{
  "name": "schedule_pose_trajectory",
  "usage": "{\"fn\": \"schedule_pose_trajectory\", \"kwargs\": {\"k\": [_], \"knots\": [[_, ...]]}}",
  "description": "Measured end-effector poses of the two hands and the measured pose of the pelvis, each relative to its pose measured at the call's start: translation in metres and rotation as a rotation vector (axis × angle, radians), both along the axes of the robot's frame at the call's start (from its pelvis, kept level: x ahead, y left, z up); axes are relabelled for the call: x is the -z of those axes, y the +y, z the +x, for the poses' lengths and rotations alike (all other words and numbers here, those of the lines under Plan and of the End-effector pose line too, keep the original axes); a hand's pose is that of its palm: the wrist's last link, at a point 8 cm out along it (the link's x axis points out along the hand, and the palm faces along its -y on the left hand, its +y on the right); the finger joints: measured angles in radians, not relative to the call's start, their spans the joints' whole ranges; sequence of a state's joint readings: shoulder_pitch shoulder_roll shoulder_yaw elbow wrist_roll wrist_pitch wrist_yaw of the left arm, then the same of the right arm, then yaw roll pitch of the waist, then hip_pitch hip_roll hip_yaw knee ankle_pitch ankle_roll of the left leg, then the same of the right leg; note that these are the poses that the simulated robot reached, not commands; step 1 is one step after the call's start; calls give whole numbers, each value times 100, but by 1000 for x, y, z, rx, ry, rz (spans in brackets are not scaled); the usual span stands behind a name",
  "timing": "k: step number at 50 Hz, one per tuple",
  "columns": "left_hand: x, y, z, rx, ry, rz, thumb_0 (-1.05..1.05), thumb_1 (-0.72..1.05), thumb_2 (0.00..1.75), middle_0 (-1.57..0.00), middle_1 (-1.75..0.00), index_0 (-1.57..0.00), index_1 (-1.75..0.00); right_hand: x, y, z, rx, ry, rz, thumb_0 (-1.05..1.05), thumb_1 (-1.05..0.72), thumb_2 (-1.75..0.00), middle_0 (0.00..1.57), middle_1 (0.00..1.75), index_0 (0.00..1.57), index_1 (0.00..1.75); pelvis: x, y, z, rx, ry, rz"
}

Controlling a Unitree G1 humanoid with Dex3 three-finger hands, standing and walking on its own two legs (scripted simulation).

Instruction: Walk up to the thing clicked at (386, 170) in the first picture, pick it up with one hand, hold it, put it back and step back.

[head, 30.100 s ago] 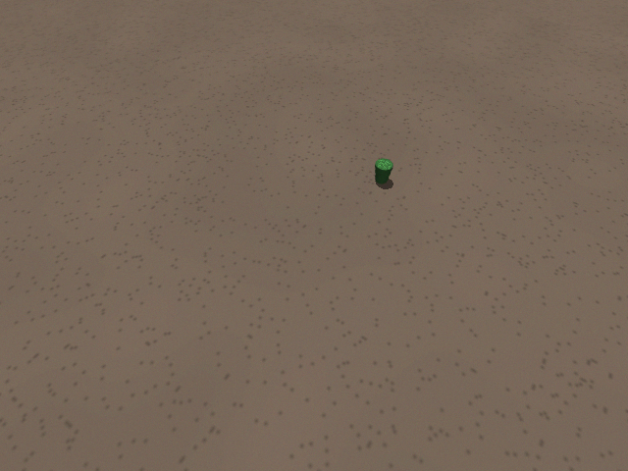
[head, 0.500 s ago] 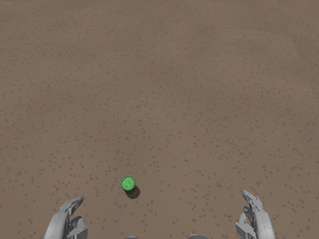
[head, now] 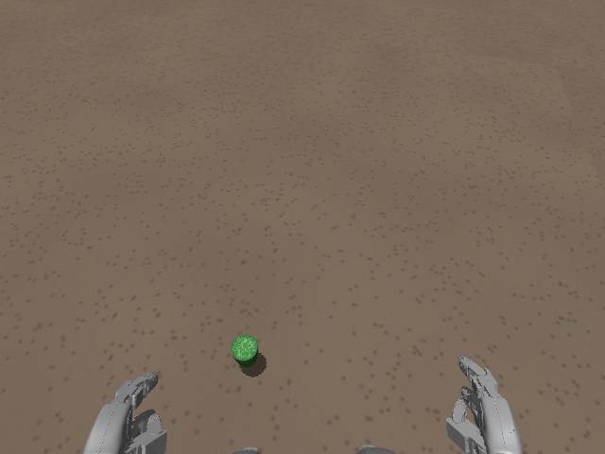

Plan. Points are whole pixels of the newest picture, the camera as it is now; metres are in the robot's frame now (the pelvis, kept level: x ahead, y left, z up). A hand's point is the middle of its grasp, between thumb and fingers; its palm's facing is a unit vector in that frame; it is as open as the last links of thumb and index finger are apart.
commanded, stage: home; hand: left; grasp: from above
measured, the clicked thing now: (246, 353) +0.50 +0.16 -0.67
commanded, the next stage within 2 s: stand in 0.74 s
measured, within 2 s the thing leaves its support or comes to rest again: neither
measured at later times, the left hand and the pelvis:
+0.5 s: hand (164, 435) +0.17 +0.18 -0.05, palm faces +0.05 -0.98 -0.20, open 7.4 cm; pelvis +0.00 +0.00 +0.00, yaw +0 degrees
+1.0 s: hand out of the picture +0.15 +0.21 -0.09, palm faces +0.02 -0.95 -0.32, open 7.4 cm; pelvis -0.01 +0.00 +0.02, yaw +0 degrees
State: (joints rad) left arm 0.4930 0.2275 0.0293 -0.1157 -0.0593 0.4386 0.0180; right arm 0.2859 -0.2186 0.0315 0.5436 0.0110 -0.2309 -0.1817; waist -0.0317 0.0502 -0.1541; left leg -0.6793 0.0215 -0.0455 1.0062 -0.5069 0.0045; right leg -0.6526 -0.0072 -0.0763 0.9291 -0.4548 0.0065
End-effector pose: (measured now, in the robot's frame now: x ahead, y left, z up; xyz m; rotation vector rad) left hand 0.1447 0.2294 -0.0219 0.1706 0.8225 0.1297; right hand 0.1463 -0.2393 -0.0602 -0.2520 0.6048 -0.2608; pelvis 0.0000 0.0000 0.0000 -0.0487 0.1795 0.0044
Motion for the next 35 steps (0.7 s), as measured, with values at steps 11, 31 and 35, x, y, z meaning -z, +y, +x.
{"fn": "schedule_pose_trajectory", "kwargs": {"k": [11, 31, 35], "knots": [[1, 0, 3, 4, 7, 0, 1, 91, 90, -20, -30, -20, -30, 1, -2, 0, 12, 9, -4, 1, -90, -89, 20, 30, 20, 30, 0, 0, 3, 2, 5, 0], [1, 0, 4, 4, 2, 1, 1, 91, 90, -20, -30, -20, -30, 0, -3, 3, 7, 6, -2, 1, -90, -89, 20, 30, 20, 30, 0, 0, 4, 1, 3, 0], [1, 0, 3, 4, 5, 1, 1, 91, 90, -20, -30, -20, -30, 0, -3, 3, 7, 6, -1, 1, -90, -89, 20, 30, 20, 30, 0, 0, 4, 2, 4, 1]]}}
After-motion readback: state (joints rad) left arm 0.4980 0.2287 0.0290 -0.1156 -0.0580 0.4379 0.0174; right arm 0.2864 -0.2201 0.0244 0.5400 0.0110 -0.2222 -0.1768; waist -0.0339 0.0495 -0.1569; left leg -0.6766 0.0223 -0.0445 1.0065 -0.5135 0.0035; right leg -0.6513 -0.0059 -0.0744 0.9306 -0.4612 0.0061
